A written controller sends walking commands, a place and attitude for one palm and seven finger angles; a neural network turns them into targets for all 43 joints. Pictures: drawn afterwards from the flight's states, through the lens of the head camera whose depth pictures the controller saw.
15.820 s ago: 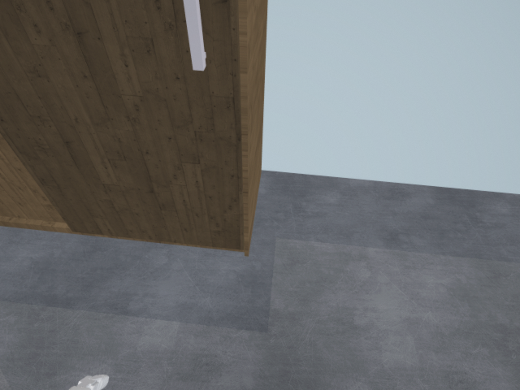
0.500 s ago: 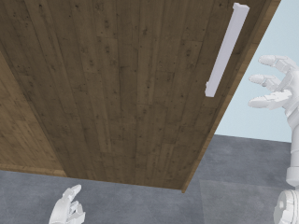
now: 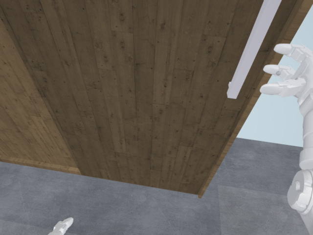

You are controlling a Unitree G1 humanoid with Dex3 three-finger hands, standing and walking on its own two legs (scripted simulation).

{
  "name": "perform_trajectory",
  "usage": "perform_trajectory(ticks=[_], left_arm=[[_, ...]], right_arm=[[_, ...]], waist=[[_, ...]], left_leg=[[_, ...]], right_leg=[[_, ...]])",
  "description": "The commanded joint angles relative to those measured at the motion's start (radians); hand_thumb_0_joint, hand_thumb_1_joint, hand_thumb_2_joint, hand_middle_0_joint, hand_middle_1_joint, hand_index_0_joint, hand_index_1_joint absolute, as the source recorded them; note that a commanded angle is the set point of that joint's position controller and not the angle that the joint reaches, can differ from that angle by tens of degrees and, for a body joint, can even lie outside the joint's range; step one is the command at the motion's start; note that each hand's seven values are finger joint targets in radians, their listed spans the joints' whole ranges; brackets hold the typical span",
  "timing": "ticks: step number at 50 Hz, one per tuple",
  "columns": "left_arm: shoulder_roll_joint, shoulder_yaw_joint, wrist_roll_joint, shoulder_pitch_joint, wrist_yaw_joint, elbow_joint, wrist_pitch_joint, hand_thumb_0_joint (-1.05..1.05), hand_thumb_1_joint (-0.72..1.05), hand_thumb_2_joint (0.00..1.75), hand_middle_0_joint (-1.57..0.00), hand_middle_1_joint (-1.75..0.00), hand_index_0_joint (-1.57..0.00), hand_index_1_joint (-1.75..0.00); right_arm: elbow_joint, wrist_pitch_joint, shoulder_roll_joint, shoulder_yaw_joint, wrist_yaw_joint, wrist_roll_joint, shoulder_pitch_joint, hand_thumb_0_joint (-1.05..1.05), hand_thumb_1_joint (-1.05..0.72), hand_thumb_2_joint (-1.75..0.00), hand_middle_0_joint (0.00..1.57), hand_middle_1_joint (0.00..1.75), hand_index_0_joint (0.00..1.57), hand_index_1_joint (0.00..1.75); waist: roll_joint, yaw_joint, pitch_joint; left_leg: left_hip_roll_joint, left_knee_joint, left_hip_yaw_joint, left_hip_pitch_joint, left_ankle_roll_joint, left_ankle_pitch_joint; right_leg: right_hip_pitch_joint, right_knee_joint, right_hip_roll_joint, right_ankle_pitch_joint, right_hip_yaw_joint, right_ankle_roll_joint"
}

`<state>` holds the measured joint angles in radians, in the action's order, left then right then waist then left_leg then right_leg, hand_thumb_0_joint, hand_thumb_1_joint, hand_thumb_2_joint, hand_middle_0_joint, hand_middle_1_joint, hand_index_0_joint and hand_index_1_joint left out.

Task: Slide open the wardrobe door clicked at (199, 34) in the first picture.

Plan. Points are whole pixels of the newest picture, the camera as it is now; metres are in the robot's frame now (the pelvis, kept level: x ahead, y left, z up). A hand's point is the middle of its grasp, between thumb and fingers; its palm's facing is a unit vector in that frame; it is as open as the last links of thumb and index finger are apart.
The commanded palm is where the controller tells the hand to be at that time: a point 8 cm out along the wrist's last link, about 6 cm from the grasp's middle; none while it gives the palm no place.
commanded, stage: move the hooked fingers beside the handle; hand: right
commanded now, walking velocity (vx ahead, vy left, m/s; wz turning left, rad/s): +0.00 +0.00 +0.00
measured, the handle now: (247, 52) +0.51 -0.17 +0.25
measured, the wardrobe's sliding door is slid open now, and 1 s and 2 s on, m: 0.00 0.00 0.00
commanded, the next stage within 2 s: feel for the door with the fingertips in 0.74 s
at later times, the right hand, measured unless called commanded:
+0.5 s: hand (279, 77) +0.43 -0.23 +0.24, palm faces +0.09 +1.00 +0.00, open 14.0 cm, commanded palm +0.41 -0.27 +0.24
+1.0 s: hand (272, 74) +0.45 -0.22 +0.23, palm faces +0.09 +1.00 +0.01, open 14.0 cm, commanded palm +0.42 -0.26 +0.24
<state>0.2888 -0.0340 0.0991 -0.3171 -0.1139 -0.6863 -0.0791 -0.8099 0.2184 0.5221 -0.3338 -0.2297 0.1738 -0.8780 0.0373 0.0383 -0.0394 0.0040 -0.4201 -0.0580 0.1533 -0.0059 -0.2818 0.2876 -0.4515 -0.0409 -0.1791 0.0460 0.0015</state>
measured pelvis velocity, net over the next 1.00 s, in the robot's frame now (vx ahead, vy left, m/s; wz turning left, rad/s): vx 0.01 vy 0.00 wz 0.00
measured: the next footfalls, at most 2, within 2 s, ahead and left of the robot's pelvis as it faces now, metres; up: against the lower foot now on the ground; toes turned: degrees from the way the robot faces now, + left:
none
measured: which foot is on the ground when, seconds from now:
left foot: down 0.00-1.00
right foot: down 0.00-1.00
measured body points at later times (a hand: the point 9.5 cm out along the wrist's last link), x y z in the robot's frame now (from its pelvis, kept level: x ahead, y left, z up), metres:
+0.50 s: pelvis +0.01 -0.01 +0.00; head -0.01 +0.01 +0.45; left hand +0.14 +0.25 -0.10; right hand +0.42 -0.28 +0.24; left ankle -0.04 +0.11 -0.74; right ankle +0.04 -0.12 -0.74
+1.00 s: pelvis +0.01 +0.00 +0.00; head +0.01 +0.01 +0.45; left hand +0.08 +0.27 -0.11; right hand +0.44 -0.28 +0.24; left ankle -0.04 +0.11 -0.74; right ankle +0.04 -0.12 -0.74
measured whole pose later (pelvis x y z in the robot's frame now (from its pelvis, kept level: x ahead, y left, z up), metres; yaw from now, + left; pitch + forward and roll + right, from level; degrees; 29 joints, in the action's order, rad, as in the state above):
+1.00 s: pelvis +0.01 +0.00 +0.00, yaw +0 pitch +2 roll +1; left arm 0.29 -0.02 0.10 -0.35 -0.11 -0.69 -0.06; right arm -0.82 0.19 0.51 -0.33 -0.22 0.18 -0.87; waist 0.03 0.04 -0.04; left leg 0.00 -0.43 -0.05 0.17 -0.01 -0.29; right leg 0.31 -0.47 -0.04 -0.20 0.05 0.00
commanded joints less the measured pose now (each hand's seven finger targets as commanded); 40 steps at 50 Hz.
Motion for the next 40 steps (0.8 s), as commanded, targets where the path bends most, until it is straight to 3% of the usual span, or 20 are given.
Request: perform_trajectory(ticks=[1, 3, 4, 6, 8, 10, 14, 16, 19, 22, 24, 25, 29, 32, 34, 35, 38, 39, 40], left_arm=[[0.138, 0.051, -0.009, 0.041, 0.0, 0.137, -0.042, 0.0, 0.9, 0.9, -0.2, -0.3, -0.2, -0.3], [0.139, 0.057, -0.009, 0.033, 0.004, 0.143, -0.043, 0.0, 0.9, 0.9, -0.2, -0.3, -0.2, -0.3], [0.14, 0.059, -0.01, 0.028, 0.006, 0.15, -0.04, 0.0, 0.9, 0.9, -0.2, -0.3, -0.2, -0.3], [0.143, 0.057, -0.009, 0.036, 0.009, 0.159, -0.034, 0.0, 0.9, 0.9, -0.2, -0.3, -0.2, -0.3], [0.138, 0.058, -0.007, 0.041, 0.011, 0.167, -0.035, 0.0, 0.9, 0.9, -0.2, -0.3, -0.2, -0.3], [0.142, 0.06, -0.009, 0.046, 0.014, 0.178, -0.035, 0.0, 0.9, 0.9, -0.2, -0.3, -0.2, -0.3], [0.131, 0.057, -0.005, 0.062, 0.017, 0.187, -0.037, 0.0, 0.9, 0.9, -0.2, -0.3, -0.2, -0.3], [0.129, 0.055, -0.003, 0.072, 0.016, 0.178, -0.039, 0.0, 0.9, 0.9, -0.2, -0.3, -0.2, -0.3], [0.128, 0.054, -0.004, 0.076, 0.014, 0.176, -0.036, 0.0, 0.9, 0.9, -0.2, -0.3, -0.2, -0.3], [0.128, 0.049, -0.003, 0.082, 0.007, 0.158, -0.029, 0.0, 0.9, 0.9, -0.2, -0.3, -0.2, -0.3], [0.126, 0.047, -0.005, 0.085, 0.003, 0.159, -0.028, 0.0, 0.9, 0.9, -0.2, -0.3, -0.2, -0.3], [0.125, 0.044, -0.006, 0.092, 0.002, 0.157, -0.028, 0.0, 0.9, 0.9, -0.2, -0.3, -0.2, -0.3], [0.121, 0.043, -0.012, 0.081, 0.0, 0.152, -0.027, 0.0, 0.9, 0.9, -0.2, -0.3, -0.2, -0.3], [0.123, 0.041, -0.011, 0.078, 0.0, 0.144, -0.018, 0.0, 0.9, 0.9, -0.2, -0.3, -0.2, -0.3], [0.125, 0.043, -0.011, 0.07, 0.001, 0.152, -0.011, 0.0, 0.9, 0.9, -0.2, -0.3, -0.2, -0.3], [0.128, 0.042, -0.009, 0.073, 0.0, 0.154, -0.006, 0.0, 0.9, 0.9, -0.2, -0.3, -0.2, -0.3], [0.125, 0.045, -0.007, 0.064, 0.0, 0.157, -0.009, 0.0, 0.9, 0.9, -0.2, -0.3, -0.2, -0.3], [0.127, 0.05, -0.008, 0.057, -0.002, 0.159, -0.01, 0.0, 0.9, 0.9, -0.2, -0.3, -0.2, -0.3], [0.132, 0.049, -0.007, 0.062, -0.003, 0.157, -0.011, 0.0, 0.9, 0.9, -0.2, -0.3, -0.2, -0.3]], right_arm=[[0.189, -0.099, 0.282, -0.063, 0.002, 0.005, -0.488, 0.0, 0.5, -0.3, 0.3, 1.2, 0.3, 1.2], [0.203, -0.105, 0.281, -0.068, 0.002, 0.002, -0.485, 0.0, 0.5, -0.3, 0.3, 1.2, 0.3, 1.2], [0.201, -0.108, 0.309, -0.098, 0.004, 0.007, -0.423, 0.0, 0.5, -0.3, 0.3, 1.2, 0.3, 1.2], [0.221, -0.104, 0.337, -0.124, -0.001, 0.002, -0.4, 0.0, 0.5, -0.3, 0.3, 1.2, 0.3, 1.2], [0.261, -0.097, 0.292, -0.087, -0.005, 0.001, -0.423, 0.0, 0.5, -0.3, 0.3, 1.2, 0.3, 1.2], [0.331, -0.103, 0.338, -0.13, -0.002, 0.004, -0.407, 0.0, 0.5, -0.3, 0.3, 1.2, 0.3, 1.2], [0.41, -0.08, 0.264, -0.08, -0.01, 0.021, -0.38, 0.0, 0.5, -0.3, 0.3, 1.2, 0.3, 1.2], [0.412, -0.053, 0.205, -0.035, -0.01, 0.025, -0.41, 0.0, 0.5, -0.3, 0.3, 1.2, 0.3, 1.2], [0.414, -0.021, 0.198, -0.04, 0.002, 0.035, -0.368, 0.0, 0.5, -0.3, 0.3, 1.2, 0.3, 1.2], [0.349, 0.003, 0.186, -0.019, 0.017, 0.03, -0.427, 0.0, 0.5, -0.3, 0.3, 1.2, 0.3, 1.2], [0.355, -0.012, 0.197, -0.018, 0.032, 0.026, -0.457, 0.0, 0.5, -0.3, 0.3, 1.2, 0.3, 1.2], [0.362, -0.02, 0.189, -0.005, 0.039, 0.017, -0.506, 0.0, 0.5, -0.3, 0.3, 1.2, 0.3, 1.2], [0.32, -0.056, 0.207, -0.022, 0.047, 0.017, -0.507, 0.0, 0.5, -0.3, 0.3, 1.2, 0.3, 1.2], [0.237, -0.054, 0.209, -0.023, 0.038, 0.009, -0.506, 0.0, 0.5, -0.3, 0.3, 1.2, 0.3, 1.2], [0.201, -0.057, 0.249, -0.052, 0.032, 0.004, -0.456, 0.0, 0.5, -0.3, 0.3, 1.2, 0.3, 1.2], [0.189, -0.056, 0.259, -0.055, 0.028, -0.001, -0.462, 0.0, 0.5, -0.3, 0.3, 1.2, 0.3, 1.2], [0.201, -0.075, 0.212, -0.006, 0.017, -0.001, -0.537, 0.0, 0.5, -0.3, 0.3, 1.2, 0.3, 1.2], [0.202, -0.088, 0.241, -0.032, 0.016, 0.007, -0.502, 0.0, 0.5, -0.3, 0.3, 1.2, 0.3, 1.2], [0.225, -0.098, 0.259, -0.043, 0.011, 0.01, -0.528, 0.0, 0.5, -0.3, 0.3, 1.2, 0.3, 1.2]], waist=[[0.006, -0.006, -0.289], [0.003, -0.009, -0.297], [-0.034, -0.022, -0.303], [-0.027, -0.032, -0.301], [0.019, -0.019, -0.292], [0.01, -0.031, -0.329], [0.05, -0.022, -0.318], [0.064, -0.006, -0.277], [0.006, -0.013, -0.276], [-0.02, 0.006, -0.227], [-0.016, 0.004, -0.237], [0.022, 0.009, -0.253], [-0.014, 0.005, -0.299], [-0.02, 0.002, -0.268], [-0.032, -0.012, -0.274], [-0.028, -0.011, -0.267], [0.009, 0.01, -0.259], [-0.033, 0.006, -0.274], [-0.013, 0.004, -0.283]], left_leg=[[-0.013, 0.058, 0.034, 0.061, -0.014, 0.301], [-0.016, 0.057, 0.032, 0.063, -0.014, 0.301], [-0.017, 0.056, 0.028, 0.037, -0.014, 0.318], [-0.016, 0.046, 0.034, 0.023, -0.012, 0.351], [-0.018, 0.049, 0.031, 0.052, -0.012, 0.338], [-0.021, 0.043, 0.033, 0.024, -0.015, 0.369], [-0.022, 0.044, 0.024, 0.042, -0.018, 0.369], [-0.027, 0.048, 0.02, 0.093, -0.018, 0.336], [-0.027, 0.057, 0.016, 0.085, -0.018, 0.316], [-0.025, 0.066, 0.018, 0.126, -0.013, 0.259], [-0.022, 0.074, 0.022, 0.115, -0.014, 0.239], [-0.019, 0.067, 0.025, 0.121, -0.017, 0.239], [-0.019, 0.064, 0.027, 0.082, -0.016, 0.287], [-0.014, 0.059, 0.029, 0.082, -0.014, 0.307], [-0.011, 0.06, 0.031, 0.053, -0.013, 0.324], [-0.008, 0.055, 0.035, 0.051, -0.012, 0.335], [-0.011, 0.061, 0.035, 0.092, -0.012, 0.297], [-0.013, 0.063, 0.033, 0.07, -0.011, 0.302], [-0.012, 0.058, 0.039, 0.066, -0.012, 0.318]], right_leg=[[-0.248, 0.018, 0.028, 0.177, -0.045, -0.052], [-0.255, 0.02, 0.025, 0.184, -0.045, -0.051], [-0.247, 0.015, 0.023, 0.202, -0.041, -0.055], [-0.231, 0.018, 0.025, 0.214, -0.036, -0.054], [-0.253, 0.017, 0.023, 0.213, -0.033, -0.052], [-0.268, 0.01, 0.022, 0.249, -0.036, -0.054], [-0.3, 0.001, 0.02, 0.275, -0.033, -0.051], [-0.306, 0.005, 0.02, 0.246, -0.044, -0.047], [-0.301, 0.005, 0.021, 0.229, -0.044, -0.049], [-0.267, 0.016, 0.022, 0.159, -0.055, -0.047], [-0.269, 0.015, 0.023, 0.148, -0.052, -0.049], [-0.282, 0.016, 0.024, 0.15, -0.058, -0.046], [-0.292, 0.004, 0.026, 0.188, -0.055, -0.049], [-0.261, 0.01, 0.028, 0.181, -0.052, -0.048], [-0.238, 0.007, 0.03, 0.19, -0.043, -0.051], [-0.225, 0.008, 0.031, 0.188, -0.042, -0.051], [-0.245, 0.008, 0.029, 0.163, -0.048, -0.05], [-0.244, 0.001, 0.027, 0.17, -0.045, -0.055], [-0.246, 0.002, 0.029, 0.177, -0.046, -0.055]])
